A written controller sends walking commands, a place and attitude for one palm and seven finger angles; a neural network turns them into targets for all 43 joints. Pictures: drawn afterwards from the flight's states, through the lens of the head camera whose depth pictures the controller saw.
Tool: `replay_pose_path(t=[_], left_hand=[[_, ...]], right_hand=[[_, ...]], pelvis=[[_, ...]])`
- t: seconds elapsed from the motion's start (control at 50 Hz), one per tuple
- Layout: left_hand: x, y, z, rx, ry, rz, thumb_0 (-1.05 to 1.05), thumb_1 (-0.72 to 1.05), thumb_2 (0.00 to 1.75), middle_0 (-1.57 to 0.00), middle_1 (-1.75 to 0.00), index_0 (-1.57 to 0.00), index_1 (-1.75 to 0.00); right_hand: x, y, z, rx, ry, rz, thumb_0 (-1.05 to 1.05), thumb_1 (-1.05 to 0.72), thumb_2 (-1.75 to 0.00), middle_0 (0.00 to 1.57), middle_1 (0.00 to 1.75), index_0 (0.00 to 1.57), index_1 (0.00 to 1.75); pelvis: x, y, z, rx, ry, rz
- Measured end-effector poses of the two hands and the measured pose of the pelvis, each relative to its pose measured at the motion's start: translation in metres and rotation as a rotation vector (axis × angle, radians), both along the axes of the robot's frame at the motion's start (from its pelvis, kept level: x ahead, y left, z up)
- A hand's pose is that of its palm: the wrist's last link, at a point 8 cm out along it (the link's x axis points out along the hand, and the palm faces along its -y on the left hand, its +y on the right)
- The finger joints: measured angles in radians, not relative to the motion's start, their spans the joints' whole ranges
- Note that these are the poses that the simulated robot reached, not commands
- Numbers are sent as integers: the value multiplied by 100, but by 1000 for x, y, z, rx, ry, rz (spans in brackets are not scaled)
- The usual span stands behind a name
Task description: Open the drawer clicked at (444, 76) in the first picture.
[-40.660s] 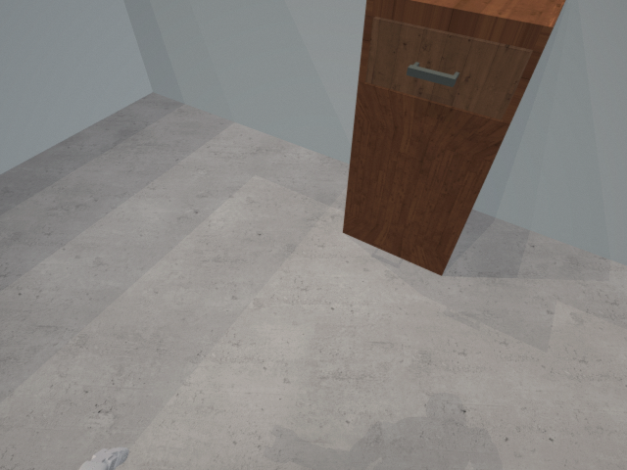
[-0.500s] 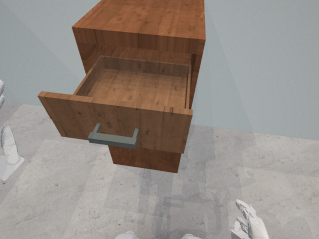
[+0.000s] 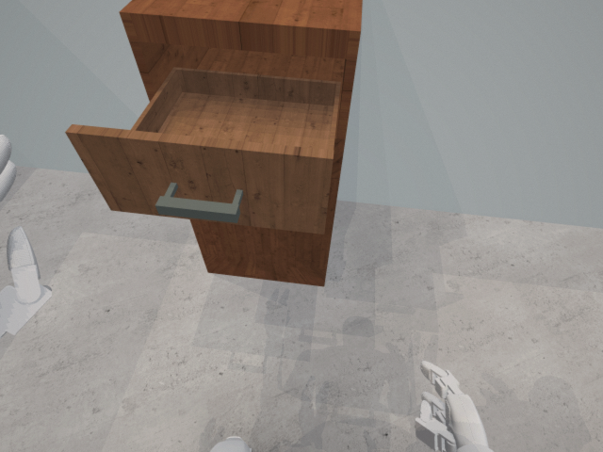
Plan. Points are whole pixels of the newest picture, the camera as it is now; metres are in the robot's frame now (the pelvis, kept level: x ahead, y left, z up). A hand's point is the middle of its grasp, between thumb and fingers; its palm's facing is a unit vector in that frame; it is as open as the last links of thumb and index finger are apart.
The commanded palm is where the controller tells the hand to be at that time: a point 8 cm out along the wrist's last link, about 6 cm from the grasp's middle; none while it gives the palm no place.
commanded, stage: stop stepping back and stand still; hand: left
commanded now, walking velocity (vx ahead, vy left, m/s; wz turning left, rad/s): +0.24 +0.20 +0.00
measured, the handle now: (202, 200) +0.47 +0.19 +0.03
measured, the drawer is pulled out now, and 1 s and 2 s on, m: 0.29 0.29 0.29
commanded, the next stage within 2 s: let the arm hang, fingers relaxed in 0.60 s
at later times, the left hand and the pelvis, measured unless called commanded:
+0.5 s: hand out of the picture +0.11 +0.23 +0.21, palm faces +0.44 -0.79 -0.43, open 7.4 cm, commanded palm +0.06 +0.27 +0.22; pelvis -0.06 -0.01 +0.01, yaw +3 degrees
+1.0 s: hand out of the picture +0.01 +0.14 -0.15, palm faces +0.01 -0.98 -0.18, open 7.2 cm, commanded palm none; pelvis -0.07 -0.03 +0.00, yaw +4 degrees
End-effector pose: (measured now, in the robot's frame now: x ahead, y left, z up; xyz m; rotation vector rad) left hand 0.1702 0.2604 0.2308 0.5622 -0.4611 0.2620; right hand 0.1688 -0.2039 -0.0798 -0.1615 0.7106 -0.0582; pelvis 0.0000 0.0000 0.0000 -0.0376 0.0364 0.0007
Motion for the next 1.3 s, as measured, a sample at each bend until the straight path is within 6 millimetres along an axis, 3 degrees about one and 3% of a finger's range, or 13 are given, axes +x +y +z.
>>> replay_pose_path(t=[0.16,0.3,0.4,0.52,0.6,0.7,0.74,0.82,0.9,0.96,1.0,1.12,1.3], left_hand=[[-42,-6,3,38,135,75,1,88,90,-22,-30,-22,-30],[-71,4,-14,-68,109,139,1,89,90,-21,-30,-22,-30],[-88,8,-18,-83,101,125,1,89,90,-21,-30,-21,-30],[-100,7,-1,-39,19,119,2,89,90,-21,-30,-21,-30],[-100,9,1,-60,-18,143,1,89,90,-21,-30,-21,-30],[-88,16,-15,-121,38,167,1,89,90,-21,-30,-21,-30],[-73,22,-48,-119,168,159,1,89,90,-21,-30,-21,-30],[-54,25,-182,-266,742,221,0,90,90,-20,-30,-20,-30],[-92,-16,-296,-382,1232,235,1,91,90,-20,-30,-20,-30],[-141,-56,-340,-466,1475,205,1,91,90,-20,-30,-20,-30],[-169,-68,-352,-547,1536,243,0,93,90,-21,-30,-20,-30],[-215,-43,-361,-583,1604,381,-3,97,90,-21,-30,-21,-30],[-244,-16,-346,-567,1654,474,0,92,90,-20,-30,-20,-30]], right_hand=[[-59,-53,13,-52,86,-112,1,-91,-90,20,30,20,30],[-78,-79,20,-173,78,-99,2,-91,-90,20,30,20,30],[-76,-65,31,-164,30,-70,2,-91,-90,20,29,19,30],[-66,-34,32,-92,-57,-19,1,-91,-90,20,30,20,30],[-63,-18,25,-45,-58,7,1,-91,-90,20,30,20,30],[-67,-14,17,-37,-3,13,1,-91,-90,20,30,20,30],[-70,-17,7,-35,32,41,1,-91,-90,20,30,20,30],[-85,-32,-24,-42,157,22,1,-91,-90,20,30,20,30],[-117,-51,-44,-57,283,-22,1,-91,-90,20,30,20,30],[-146,-66,-48,-75,407,-63,1,-91,-90,20,30,20,30],[-164,-75,-45,-103,487,-77,1,-91,-90,20,30,20,30],[-200,-88,-38,-162,617,-90,1,-91,-90,20,29,20,30],[-206,-69,-38,-117,620,-60,1,-91,-90,20,29,20,30]], pelvis=[[-22,-19,20,88,14,-2],[-38,-13,16,41,9,55],[-52,-11,16,48,-23,50],[-57,-12,14,45,-38,52],[-56,-12,13,34,-35,47],[-55,-9,13,22,-24,47],[-57,-6,10,28,-11,62],[-63,-2,2,65,-1,63],[-65,-12,-4,105,-14,56],[-67,-21,-1,81,-33,57],[-69,-25,2,68,-40,67],[-73,-31,7,30,-52,99],[-80,-26,18,33,-63,87]])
